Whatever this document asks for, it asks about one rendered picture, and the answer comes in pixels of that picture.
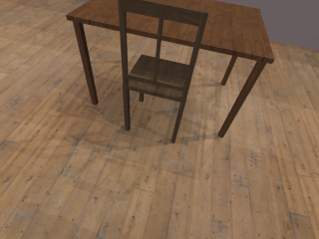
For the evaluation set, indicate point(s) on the table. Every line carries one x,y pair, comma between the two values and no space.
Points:
230,29

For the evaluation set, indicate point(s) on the chair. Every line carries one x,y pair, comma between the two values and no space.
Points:
152,75

